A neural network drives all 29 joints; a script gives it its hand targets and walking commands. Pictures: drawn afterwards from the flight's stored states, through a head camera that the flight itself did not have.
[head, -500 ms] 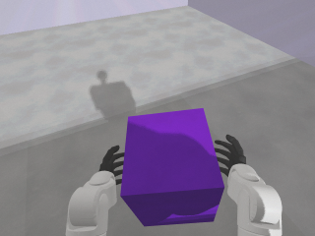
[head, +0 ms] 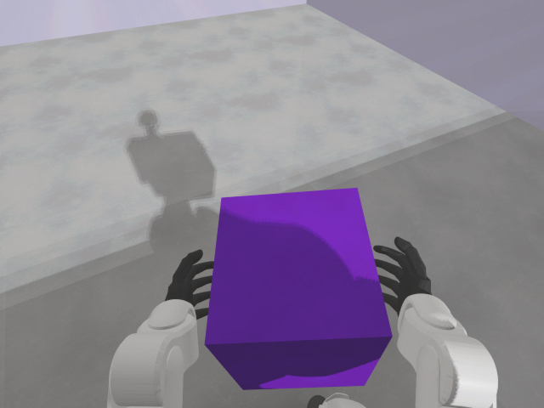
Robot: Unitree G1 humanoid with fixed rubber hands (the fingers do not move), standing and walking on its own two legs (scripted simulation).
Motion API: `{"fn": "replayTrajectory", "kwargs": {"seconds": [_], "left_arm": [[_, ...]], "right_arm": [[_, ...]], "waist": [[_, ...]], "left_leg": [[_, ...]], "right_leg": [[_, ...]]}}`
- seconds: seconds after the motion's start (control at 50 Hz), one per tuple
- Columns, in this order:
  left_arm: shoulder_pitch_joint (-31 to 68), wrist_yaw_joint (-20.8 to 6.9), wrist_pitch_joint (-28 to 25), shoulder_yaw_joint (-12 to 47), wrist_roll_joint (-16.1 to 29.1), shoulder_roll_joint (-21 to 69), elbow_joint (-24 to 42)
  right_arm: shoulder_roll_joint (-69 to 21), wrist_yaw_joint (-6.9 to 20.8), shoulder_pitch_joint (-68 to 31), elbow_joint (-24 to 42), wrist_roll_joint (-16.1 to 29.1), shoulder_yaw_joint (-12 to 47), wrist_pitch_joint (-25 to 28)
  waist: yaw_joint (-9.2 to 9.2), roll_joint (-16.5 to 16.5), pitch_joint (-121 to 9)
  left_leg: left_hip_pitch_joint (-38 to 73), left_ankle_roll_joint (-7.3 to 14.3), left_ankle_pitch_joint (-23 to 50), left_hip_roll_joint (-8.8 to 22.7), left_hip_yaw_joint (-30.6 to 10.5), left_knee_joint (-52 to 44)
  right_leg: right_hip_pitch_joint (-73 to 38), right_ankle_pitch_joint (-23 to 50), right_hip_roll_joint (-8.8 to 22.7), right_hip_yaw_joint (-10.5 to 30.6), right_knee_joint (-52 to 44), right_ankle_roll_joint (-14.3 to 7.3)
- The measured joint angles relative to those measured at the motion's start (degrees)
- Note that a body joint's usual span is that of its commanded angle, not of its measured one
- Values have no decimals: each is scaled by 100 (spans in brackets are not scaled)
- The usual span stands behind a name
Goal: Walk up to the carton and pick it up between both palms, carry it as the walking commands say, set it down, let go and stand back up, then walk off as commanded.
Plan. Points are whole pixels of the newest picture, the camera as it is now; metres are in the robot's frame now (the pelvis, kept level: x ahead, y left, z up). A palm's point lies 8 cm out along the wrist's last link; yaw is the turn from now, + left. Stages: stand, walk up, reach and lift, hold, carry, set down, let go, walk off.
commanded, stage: carry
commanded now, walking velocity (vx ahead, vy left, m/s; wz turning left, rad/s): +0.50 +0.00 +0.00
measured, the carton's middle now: (296, 296) +0.29 -0.02 +0.01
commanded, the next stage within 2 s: none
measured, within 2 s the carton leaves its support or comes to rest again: neither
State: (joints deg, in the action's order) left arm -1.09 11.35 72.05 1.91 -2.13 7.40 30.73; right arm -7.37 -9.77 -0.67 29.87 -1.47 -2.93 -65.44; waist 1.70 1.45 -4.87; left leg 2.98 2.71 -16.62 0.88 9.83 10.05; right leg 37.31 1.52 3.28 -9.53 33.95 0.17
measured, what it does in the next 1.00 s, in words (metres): walks ahead: right foot, then left foot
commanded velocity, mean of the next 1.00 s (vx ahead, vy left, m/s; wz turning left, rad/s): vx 0.50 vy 0.00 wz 0.00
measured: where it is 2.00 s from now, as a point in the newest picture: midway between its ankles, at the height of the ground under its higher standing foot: (269, 174)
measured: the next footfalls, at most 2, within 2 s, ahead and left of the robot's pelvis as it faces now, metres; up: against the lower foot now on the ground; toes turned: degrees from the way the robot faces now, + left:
right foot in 0.12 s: +0.29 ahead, -0.09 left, +0.00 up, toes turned -8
left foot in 0.64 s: +0.67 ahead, +0.10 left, +0.00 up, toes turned +11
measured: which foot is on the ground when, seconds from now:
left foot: down 0.00-0.14, up 0.16-0.62, down 0.64-1.00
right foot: up 0.00-0.10, down 0.12-0.68, up 0.70-1.00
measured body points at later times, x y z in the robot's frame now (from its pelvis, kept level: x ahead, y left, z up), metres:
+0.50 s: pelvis +0.35 -0.02 +0.01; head +0.35 -0.05 +0.46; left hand +0.60 +0.12 +0.09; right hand +0.62 -0.17 +0.09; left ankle +0.50 +0.17 -0.67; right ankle +0.25 -0.08 -0.75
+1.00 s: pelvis +0.72 +0.04 +0.01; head +0.72 +0.06 +0.46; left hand +0.97 +0.18 +0.08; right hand +0.98 -0.11 +0.10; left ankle +0.63 +0.09 -0.75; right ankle +0.87 -0.13 -0.67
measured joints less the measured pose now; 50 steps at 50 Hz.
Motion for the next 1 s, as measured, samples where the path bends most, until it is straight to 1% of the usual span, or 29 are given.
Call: {"fn": "replayTrajectory", "kwargs": {"seconds": [0.06,0.08,0.1,0.12,0.14,0.16,0.18,0.2,0.22,0.24,0.28,0.36,0.4,0.46,0.52,0.58,0.62,0.64,0.66,0.68,0.7,0.72,0.74,0.76,0.8,0.84,0.94,1.0], "left_arm": [[39,2,58,21,7,-1,54],[63,3,79,31,12,-2,54],[92,4,98,35,18,-3,35],[124,4,114,39,26,-3,-9],[168,1,70,47,28,-4,-152],[223,-5,27,33,27,-6,-321],[254,-12,10,2,37,-7,-460],[244,-21,11,-34,42,-6,-553],[203,-33,16,-66,40,-3,-610],[148,-43,15,-96,36,0,-635],[41,-57,-20,-142,32,4,-608],[-78,-71,-167,-189,45,11,-461],[-77,-80,-230,-196,57,11,-383],[-49,-98,-304,-183,72,9,-283],[-7,-118,-328,-158,89,6,-222],[20,-125,-291,-125,96,4,-175],[20,-120,-227,-112,87,3,-124],[8,-117,-194,-112,76,4,-103],[13,-115,-160,-140,59,0,-115],[60,-117,-137,-192,37,-8,-184],[111,-117,-115,-237,16,-10,-261],[142,-114,-89,-259,-2,-9,-325],[148,-111,-68,-255,-20,-8,-379],[139,-110,-55,-232,-41,-7,-421],[104,-111,-69,-166,-74,-3,-459],[64,-110,-138,-88,-88,1,-449],[27,-77,-226,28,-89,-2,-239],[32,-56,-180,33,-94,-3,-83]], "right_arm": [[0,-2,15,106,-5,-14,-56],[0,-4,20,139,-7,-27,-79],[0,-6,27,157,-13,-39,-100],[1,-11,37,160,-23,-56,-123],[7,-15,-14,71,-24,-106,-124],[8,-18,-75,-51,-41,-142,-128],[7,-23,-121,-166,-69,-154,-149],[6,-26,-147,-269,-101,-139,-178],[6,-28,-160,-360,-130,-106,-205],[6,-28,-168,-436,-152,-67,-220],[5,-24,-175,-522,-174,10,-196],[3,-16,-159,-499,-181,115,-45],[3,-19,-162,-412,-182,139,6],[4,-37,-169,-236,-181,149,33],[4,-73,-179,-53,-173,136,-19],[3,-100,-161,85,-162,116,-96],[4,-107,-148,128,-143,111,-141],[4,-109,-150,118,-133,114,-160],[3,-108,-158,36,-125,133,-147],[1,-106,-215,-125,-125,144,-100],[1,-104,-293,-282,-129,139,-74],[0,-100,-336,-399,-130,125,-63],[-2,-91,-333,-472,-130,108,-56],[-2,-82,-303,-510,-128,92,-53],[-1,-61,-217,-497,-126,65,-34],[0,-41,-119,-407,-122,40,21],[-3,3,17,-137,-83,12,144],[-2,22,11,-39,-81,34,145]], "waist": [[31,79,-20],[31,111,-30],[12,111,-45],[-15,70,-89],[-96,141,-127],[-154,155,-132],[-186,114,-124],[-203,56,-121],[-219,8,-124],[-238,-30,-123],[-287,-96,-94],[-336,-155,-11],[-303,-158,40],[-214,-138,89],[-145,-101,93],[-154,-108,56],[-207,-168,26],[-221,-185,14],[-187,-265,-11],[-135,-366,-18],[-114,-349,11],[-117,-295,51],[-128,-247,81],[-139,-206,108],[-146,-145,162],[-123,-105,183],[-107,-63,157],[-152,-44,115]], "left_leg": [[429,-127,-392,24,-112,10],[516,-174,-595,53,-162,179],[528,-215,-844,77,-206,554],[418,-244,-1112,85,-249,1184],[75,-255,-1088,196,-273,2125],[-404,-270,-1020,191,-445,3207],[-919,-278,-963,116,-617,4169],[-1405,-279,-795,55,-717,4858],[-1835,-297,-561,53,-748,5247],[-2209,-336,-322,100,-738,5396],[-2822,-418,102,246,-691,5300],[-3663,-536,864,508,-678,4653],[-3930,-580,1198,586,-630,4341],[-4138,-600,1617,616,-464,3805],[-4103,-551,1874,535,-192,3063],[-3818,-435,2042,315,128,2241],[-3474,-336,1999,117,338,1820],[-3204,-278,1940,22,457,1595],[-2981,29,1494,-70,538,1540],[-3006,280,1143,-121,570,1779],[-3020,413,922,-77,565,1982],[-2937,439,856,-21,556,1999],[-2792,413,835,8,550,1894],[-2607,388,812,18,539,1718],[-2194,342,778,22,498,1313],[-1818,303,725,24,416,987],[-882,176,457,43,215,377],[-282,75,222,65,174,75]], "right_leg": [[-327,216,-170,-211,-660,-128],[-514,172,-236,-300,-803,-152],[-765,14,-300,-384,-925,-168],[-1035,-264,-324,-424,-980,-257],[-1023,-510,-361,-464,-723,-521],[-1003,-738,-344,-480,-471,-675],[-1067,-886,-304,-480,-397,-745],[-1197,-926,-261,-476,-476,-738],[-1359,-949,-238,-465,-626,-705],[-1541,-969,-229,-443,-815,-674],[-1919,-983,-219,-366,-1208,-624],[-2680,-1040,-193,-144,-1891,-522],[-3054,-1131,-155,-42,-2131,-454],[-3583,-1361,-97,58,-2360,-342],[-4052,-1694,-80,103,-2460,-234],[-4485,-2116,-83,133,-2466,-119],[-4700,-2503,-52,192,-2237,-22],[-4725,-2751,-31,226,-1879,18],[-4598,-3012,47,236,-1238,52],[-4183,-2908,174,252,-192,49],[-3635,-2820,129,440,976,55],[-3094,-2694,36,594,1936,40],[-2606,-2511,-19,670,2573,18],[-2180,-2331,-30,686,2901,11],[-1484,-2000,27,627,2984,35],[-928,-1671,112,556,2750,66],[6,-774,273,405,1852,154],[176,-284,229,207,1011,128]]}}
